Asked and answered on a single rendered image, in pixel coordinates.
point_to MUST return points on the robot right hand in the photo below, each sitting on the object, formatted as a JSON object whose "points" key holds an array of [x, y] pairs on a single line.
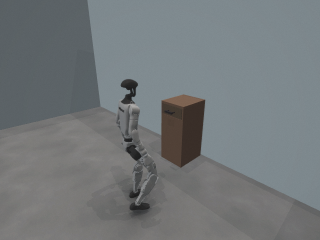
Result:
{"points": [[147, 161]]}

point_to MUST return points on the cabinet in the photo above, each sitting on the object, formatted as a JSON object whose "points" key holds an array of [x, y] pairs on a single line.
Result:
{"points": [[181, 139]]}

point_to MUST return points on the right robot upper arm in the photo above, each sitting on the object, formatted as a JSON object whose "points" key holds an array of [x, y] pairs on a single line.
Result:
{"points": [[134, 112]]}

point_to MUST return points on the drawer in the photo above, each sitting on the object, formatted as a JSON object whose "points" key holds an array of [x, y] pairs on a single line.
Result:
{"points": [[177, 110]]}

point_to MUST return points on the right robot thigh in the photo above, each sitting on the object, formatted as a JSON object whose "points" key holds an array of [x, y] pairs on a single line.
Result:
{"points": [[135, 154]]}

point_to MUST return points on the left robot upper arm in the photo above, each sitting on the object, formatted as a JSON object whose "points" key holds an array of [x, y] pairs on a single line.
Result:
{"points": [[117, 118]]}

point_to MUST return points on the robot right forearm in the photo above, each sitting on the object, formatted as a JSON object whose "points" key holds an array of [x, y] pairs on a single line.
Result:
{"points": [[138, 143]]}

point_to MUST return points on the left robot foot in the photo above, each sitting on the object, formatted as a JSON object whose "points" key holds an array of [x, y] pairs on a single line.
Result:
{"points": [[132, 194]]}

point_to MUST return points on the handle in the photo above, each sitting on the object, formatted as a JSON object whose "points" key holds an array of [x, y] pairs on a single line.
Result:
{"points": [[169, 112]]}

